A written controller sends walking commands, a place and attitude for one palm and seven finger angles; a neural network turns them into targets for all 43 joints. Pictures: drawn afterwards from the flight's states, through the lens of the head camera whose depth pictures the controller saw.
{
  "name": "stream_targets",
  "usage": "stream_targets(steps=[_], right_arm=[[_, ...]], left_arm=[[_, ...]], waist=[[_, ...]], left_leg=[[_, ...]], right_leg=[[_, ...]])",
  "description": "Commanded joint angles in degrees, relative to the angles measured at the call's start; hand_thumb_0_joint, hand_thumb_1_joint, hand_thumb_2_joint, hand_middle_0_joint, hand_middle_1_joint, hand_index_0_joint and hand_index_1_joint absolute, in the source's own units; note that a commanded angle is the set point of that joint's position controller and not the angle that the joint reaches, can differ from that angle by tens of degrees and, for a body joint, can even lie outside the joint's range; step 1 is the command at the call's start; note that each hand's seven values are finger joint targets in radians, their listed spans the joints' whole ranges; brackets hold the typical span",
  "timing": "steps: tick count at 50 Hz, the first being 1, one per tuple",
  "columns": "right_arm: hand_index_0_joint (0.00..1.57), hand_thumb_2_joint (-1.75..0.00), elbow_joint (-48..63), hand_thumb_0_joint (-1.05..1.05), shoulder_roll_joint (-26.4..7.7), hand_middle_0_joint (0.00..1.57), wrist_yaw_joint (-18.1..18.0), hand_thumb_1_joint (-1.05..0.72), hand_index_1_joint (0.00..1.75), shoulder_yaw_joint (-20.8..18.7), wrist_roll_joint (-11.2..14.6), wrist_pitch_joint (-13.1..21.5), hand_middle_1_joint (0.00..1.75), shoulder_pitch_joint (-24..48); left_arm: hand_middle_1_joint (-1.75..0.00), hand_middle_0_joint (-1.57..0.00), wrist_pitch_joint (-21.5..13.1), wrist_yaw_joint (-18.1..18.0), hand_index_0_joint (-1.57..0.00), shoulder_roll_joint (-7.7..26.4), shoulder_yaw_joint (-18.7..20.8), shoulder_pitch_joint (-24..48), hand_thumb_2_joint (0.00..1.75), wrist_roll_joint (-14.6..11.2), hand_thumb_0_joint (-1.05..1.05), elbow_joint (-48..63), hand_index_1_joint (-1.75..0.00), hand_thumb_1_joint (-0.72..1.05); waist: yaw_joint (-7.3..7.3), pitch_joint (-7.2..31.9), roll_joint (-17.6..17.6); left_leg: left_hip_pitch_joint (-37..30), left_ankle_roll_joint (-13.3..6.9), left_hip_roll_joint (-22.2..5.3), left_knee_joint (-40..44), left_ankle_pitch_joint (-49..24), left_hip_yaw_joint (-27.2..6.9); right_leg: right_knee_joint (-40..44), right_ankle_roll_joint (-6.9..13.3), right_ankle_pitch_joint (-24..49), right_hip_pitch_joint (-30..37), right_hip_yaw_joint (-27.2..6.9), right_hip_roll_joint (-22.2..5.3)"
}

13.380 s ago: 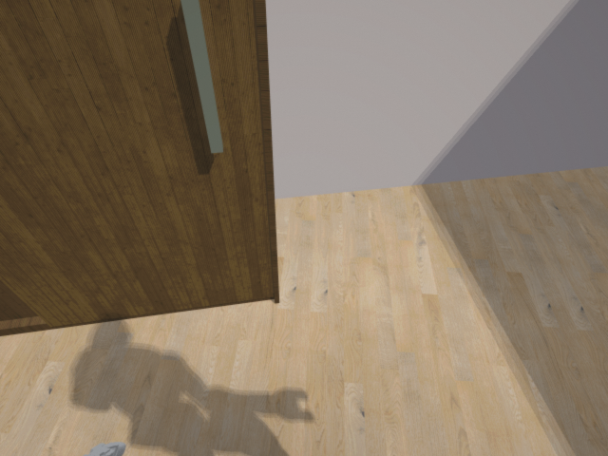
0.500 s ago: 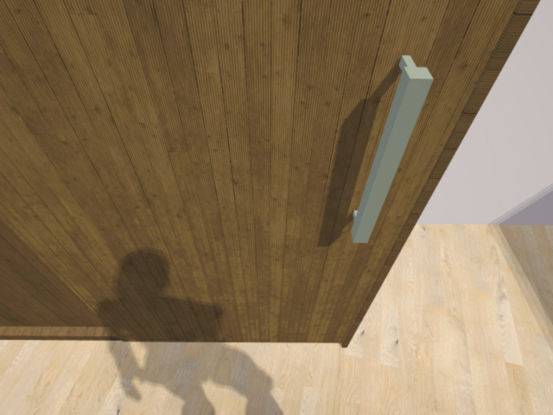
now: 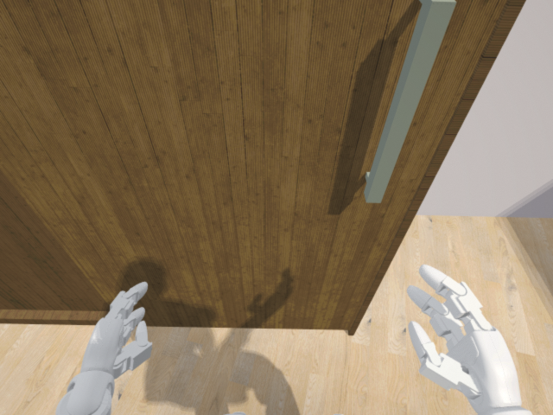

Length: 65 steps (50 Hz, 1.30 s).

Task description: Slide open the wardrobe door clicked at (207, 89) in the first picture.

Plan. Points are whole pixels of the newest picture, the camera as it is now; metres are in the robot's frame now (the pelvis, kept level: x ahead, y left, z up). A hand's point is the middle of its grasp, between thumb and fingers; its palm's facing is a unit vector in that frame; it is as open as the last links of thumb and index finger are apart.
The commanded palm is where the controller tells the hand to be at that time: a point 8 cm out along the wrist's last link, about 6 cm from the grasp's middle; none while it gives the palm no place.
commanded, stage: raise the hand with hooked fingers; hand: right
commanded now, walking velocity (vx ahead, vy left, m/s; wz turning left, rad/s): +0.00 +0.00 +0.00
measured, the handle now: (394, 114) +0.49 -0.14 +0.21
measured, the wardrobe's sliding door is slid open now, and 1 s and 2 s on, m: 0.00 0.00 0.00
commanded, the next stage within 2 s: move the hooked fingers beside the handle in 1.72 s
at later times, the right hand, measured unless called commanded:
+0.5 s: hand (515, 314) +0.23 -0.25 +0.12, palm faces +0.03 +1.00 -0.09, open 11.4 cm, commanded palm +0.20 -0.29 +0.14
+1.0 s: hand out of the picture +0.26 -0.30 +0.21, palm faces +0.08 +0.99 -0.08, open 13.8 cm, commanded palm +0.23 -0.34 +0.22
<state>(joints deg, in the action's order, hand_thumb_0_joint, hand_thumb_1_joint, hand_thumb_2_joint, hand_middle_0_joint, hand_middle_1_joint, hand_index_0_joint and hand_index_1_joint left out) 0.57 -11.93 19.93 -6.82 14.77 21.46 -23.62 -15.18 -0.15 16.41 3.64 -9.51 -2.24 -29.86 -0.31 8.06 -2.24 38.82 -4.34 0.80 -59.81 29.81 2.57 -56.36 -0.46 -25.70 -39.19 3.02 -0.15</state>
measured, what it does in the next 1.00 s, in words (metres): rises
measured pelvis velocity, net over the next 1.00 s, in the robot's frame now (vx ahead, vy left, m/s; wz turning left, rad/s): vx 0.01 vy -0.03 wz -0.04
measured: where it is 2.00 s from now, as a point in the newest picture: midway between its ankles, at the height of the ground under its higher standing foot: outside the picture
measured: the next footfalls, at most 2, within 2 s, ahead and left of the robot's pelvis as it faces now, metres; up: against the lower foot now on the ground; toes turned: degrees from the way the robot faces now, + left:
none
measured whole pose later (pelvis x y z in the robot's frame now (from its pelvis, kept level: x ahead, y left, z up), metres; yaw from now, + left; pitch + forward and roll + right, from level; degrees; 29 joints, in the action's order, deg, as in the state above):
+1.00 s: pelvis +0.01 -0.03 +0.06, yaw -2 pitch -1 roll +1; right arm 0.1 -24.7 22.8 -21.5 20.2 -6.5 -1.6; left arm -16.0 -7.0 14.1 -4.8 -9.7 -3.8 -37.2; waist -4.4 1.3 1.8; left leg 11.8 -1.8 1.1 -30.7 17.7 4.6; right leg -33.5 1.6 -16.5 -15.7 0.3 0.7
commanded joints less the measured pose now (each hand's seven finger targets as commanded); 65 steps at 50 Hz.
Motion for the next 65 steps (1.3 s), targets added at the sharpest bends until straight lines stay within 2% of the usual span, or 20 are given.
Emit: stream_targets(steps=[1, 3, 6, 9, 14, 16, 17, 23, 27, 29, 33, 37, 45, 49, 52, 57, 59, 61, 63, 65], right_arm=[[0.23, -0.70, 18.6, 0.00, -10.1, 0.23, -5.6, -0.43, 0.60, -9.5, 3.1, -2.2, 0.60, 5.0], [0.24, -0.68, 23.5, 0.00, -9.8, 0.24, -7.7, -0.39, 0.63, -7.5, 2.2, 1.1, 0.63, 9.9], [0.24, -0.65, 27.1, 0.00, -9.0, 0.24, -6.1, -0.32, 0.68, -1.5, 1.2, 5.0, 0.68, 16.4], [0.25, -0.62, 19.8, 0.00, -12.2, 0.25, -3.3, -0.25, 0.72, -3.2, 1.6, 1.6, 0.72, 13.4], [0.25, -0.57, 12.9, 0.00, -16.9, 0.25, -2.6, -0.13, 0.80, -11.6, 4.0, -9.9, 0.80, 11.9], [0.26, -0.55, 13.1, 0.00, -17.5, 0.26, -3.7, -0.08, 0.82, -14.4, 5.2, -11.8, 0.82, 11.3], [0.26, -0.54, 14.5, 0.00, -15.9, 0.26, -4.0, -0.06, 0.84, -13.4, 5.5, -11.7, 0.84, 11.4], [0.27, -0.48, 16.6, 0.00, -15.5, 0.27, -3.8, 0.08, 0.93, -13.5, 5.5, -9.3, 0.93, 9.2], [0.28, -0.44, 18.1, 0.00, -16.9, 0.28, -3.4, 0.17, 0.99, -14.2, 5.3, -10.8, 0.99, 12.8], [0.28, -0.42, 18.5, 0.00, -18.2, 0.28, -3.5, 0.22, 1.02, -15.7, 5.2, -11.6, 1.02, 14.5], [0.29, -0.38, 19.8, 0.00, -19.8, 0.29, -2.9, 0.31, 1.08, -17.0, 5.4, -13.0, 1.08, 18.5], [0.29, -0.34, 17.8, 0.00, -20.7, 0.29, -1.0, 0.41, 1.14, -17.3, 6.0, -15.8, 1.14, 22.2], [0.30, -0.30, 12.2, 0.00, -24.1, 0.30, 2.6, 0.50, 1.20, -19.3, 6.9, -23.7, 1.20, 32.8], [0.30, -0.30, 9.4, 0.00, -26.3, 0.30, 3.5, 0.50, 1.20, -20.1, 6.9, -26.0, 1.20, 38.3], [0.30, -0.30, 9.8, 0.00, -29.4, 0.30, 3.9, 0.50, 1.20, -21.9, 6.7, -27.1, 1.20, 42.7], [0.30, -0.30, 7.1, 0.00, -32.2, 0.30, 4.8, 0.50, 1.20, -23.8, 6.9, -29.4, 1.20, 46.1], [0.30, -0.30, 4.8, 0.00, -32.3, 0.30, 5.0, 0.50, 1.20, -23.6, 6.9, -30.6, 1.20, 47.1], [0.30, -0.30, 4.0, 0.00, -34.0, 0.30, 5.3, 0.50, 1.20, -24.4, 6.7, -31.8, 1.20, 48.5], [0.30, -0.30, 1.7, 0.00, -31.3, 0.30, 5.7, 0.50, 1.20, -22.7, 6.9, -33.0, 1.20, 46.3], [0.30, -0.30, 0.9, 0.00, -30.6, 0.30, 6.3, 0.50, 1.20, -22.4, 7.1, -33.9, 1.20, 44.3]], left_arm=[[-0.30, -0.20, -0.6, -2.1, -0.20, 4.5, 0.1, -0.2, 0.90, -0.2, 0.00, 11.7, -0.30, 0.90], [-0.30, -0.20, -1.8, -2.8, -0.20, 4.1, -0.4, -1.9, 0.90, 0.0, 0.00, 10.3, -0.30, 0.90], [-0.30, -0.20, -4.5, -3.6, -0.20, 4.7, -1.6, -2.6, 0.90, 0.2, 0.00, 7.7, -0.30, 0.90], [-0.30, -0.20, -6.0, -4.6, -0.20, 6.2, -1.9, -2.8, 0.90, -0.3, 0.00, 5.4, -0.30, 0.90], [-0.30, -0.20, -5.6, -5.6, -0.20, 6.0, -2.9, 0.2, 0.90, -0.8, 0.00, 5.0, -0.30, 0.90], [-0.30, -0.20, -5.8, -5.7, -0.20, 5.7, -3.2, 1.1, 0.90, -0.7, 0.00, 5.0, -0.30, 0.90], [-0.30, -0.20, -6.2, -5.6, -0.20, 5.4, -3.3, 0.6, 0.90, -0.7, 0.00, 5.0, -0.30, 0.90], [-0.30, -0.20, -8.2, -4.9, -0.20, 6.4, -2.4, -1.4, 0.90, -0.6, 0.00, 4.0, -0.30, 0.90], [-0.30, -0.20, -8.3, -5.3, -0.20, 6.8, -2.3, -1.4, 0.90, -0.9, 0.00, 3.2, -0.30, 0.90], [-0.30, -0.20, -8.1, -5.6, -0.20, 7.0, -2.2, -1.4, 0.90, -0.9, 0.00, 2.9, -0.30, 0.90], [-0.30, -0.20, -7.6, -6.2, -0.20, 6.9, -2.4, -0.8, 0.90, -1.0, 0.00, 2.1, -0.30, 0.90], [-0.30, -0.20, -7.0, -6.7, -0.20, 6.9, -2.9, 0.3, 0.90, -1.2, 0.00, 1.3, -0.30, 0.90], [-0.30, -0.20, -4.4, -7.6, -0.20, 6.6, -4.2, 3.5, 0.90, -1.8, 0.00, 0.9, -0.30, 0.90], [-0.30, -0.20, -3.1, -7.8, -0.20, 6.4, -4.9, 5.0, 0.90, -2.1, 0.00, 0.7, -0.30, 0.90], [-0.30, -0.20, -2.5, -7.8, -0.20, 6.4, -5.0, 6.2, 0.90, -2.1, 0.00, 1.1, -0.30, 0.90], [-0.30, -0.20, -1.4, -7.6, -0.20, 6.5, -5.2, 7.3, 0.90, -2.4, 0.00, 1.2, -0.30, 0.90], [-0.30, -0.20, -0.8, -7.5, -0.20, 6.6, -5.3, 7.3, 0.90, -2.8, 0.00, 1.3, -0.30, 0.90], [-0.30, -0.20, -0.4, -7.5, -0.20, 6.9, -5.2, 8.1, 0.90, -2.8, 0.00, 1.5, -0.30, 0.90], [-0.30, -0.20, 0.0, -7.1, -0.20, 6.8, -5.1, 7.9, 0.90, -3.1, 0.00, 1.7, -0.30, 0.90], [-0.30, -0.20, 0.5, -6.8, -0.20, 7.2, -4.8, 7.7, 0.90, -3.3, 0.00, 2.2, -0.30, 0.90]], waist=[[-0.43, 0.8, -0.3], [1.16, 2.7, 4.5], [3.68, 5.3, 8.1], [2.96, 2.0, 6.0], [-0.81, 3.1, 1.4], [-2.32, 4.1, 2.6], [-2.01, 4.2, 1.6], [-1.72, 4.3, 2.0], [-1.63, 3.0, 6.0], [-1.82, 3.4, 5.4], [-2.24, 4.5, 7.4], [-2.55, 3.5, 8.1], [-2.75, 1.5, 6.4], [-2.55, 0.1, 6.3], [-2.83, 2.7, 7.8], [-3.18, 2.8, 8.0], [-2.93, 1.8, 5.6], [-2.99, 1.7, 6.3], [-2.79, 0.7, 4.4], [-2.86, 1.1, 3.7]], left_leg=[[-1.4, 5.3, -2.6, 18.2, 2.6, -10.6], [-0.5, 4.7, -1.7, 17.1, -0.4, -9.3], [0.8, 3.7, -0.1, 14.1, -5.7, -6.2], [-1.1, 3.8, -0.4, 17.7, -2.0, -6.8], [-9.3, 4.5, -2.6, 23.8, 2.6, -8.6], [-11.8, 4.2, -2.7, 24.2, 0.7, -8.0], [-12.0, 4.2, -2.3, 23.8, -2.2, -6.9], [-13.9, 4.0, 0.2, 21.7, -15.3, -1.9], [-15.2, 3.7, 0.6, 22.8, -17.3, -0.6], [-16.5, 3.6, 0.9, 23.4, -18.8, 0.0], [-19.9, 3.3, 1.2, 24.9, -23.3, 0.7], [-22.7, 3.2, 1.3, 27.2, -26.5, 0.9], [-25.7, 3.1, 1.4, 32.3, -26.3, 0.4], [-26.4, 2.9, 1.0, 34.5, -23.8, -0.4], [-28.1, 2.8, 0.4, 35.5, -24.0, -1.4], [-29.6, 2.8, -0.3, 36.7, -24.7, -2.6], [-29.5, 3.0, -0.1, 37.2, -22.9, -2.5], [-29.5, 3.1, -0.8, 37.9, -22.4, -4.2], [-29.1, 3.4, -1.2, 37.8, -22.3, -4.7], [-29.0, 3.8, -1.6, 37.5, -23.2, -5.2]], right_leg=[[3.5, 1.9, 2.0, -1.1, -2.4, 1.5], [2.8, 2.1, 3.3, 1.9, -4.0, 0.6], [2.4, 2.8, 6.3, 6.1, -5.6, 0.0], [5.2, 2.5, 3.7, 4.9, -6.6, 0.0], [9.8, 1.8, 3.7, 5.4, -6.4, 0.5], [11.4, 1.4, 5.6, 7.0, -6.6, 0.5], [12.3, 1.4, 7.1, 8.4, -6.4, 0.4], [16.2, 1.4, 13.9, 14.3, -6.1, 0.0], [18.5, 1.3, 15.7, 17.5, -5.7, 0.0], [19.8, 1.1, 17.2, 19.2, -5.9, 0.0], [21.7, 0.6, 22.7, 23.6, -6.0, -0.2], [23.7, 0.2, 26.3, 26.4, -6.0, -0.2], [27.8, 0.7, 24.6, 29.5, -5.6, 0.0], [29.1, 1.1, 21.8, 29.7, -5.7, 0.0], [29.4, 1.3, 22.2, 31.0, -5.5, 0.1], [29.7, 1.5, 22.4, 30.7, -5.3, 0.2], [30.2, 1.5, 20.9, 30.0, -5.4, 0.2], [29.6, 1.6, 20.6, 29.7, -5.3, 0.1], [29.5, 1.5, 19.8, 28.6, -5.4, 0.1], [29.0, 1.4, 19.6, 28.0, -5.4, 0.1]])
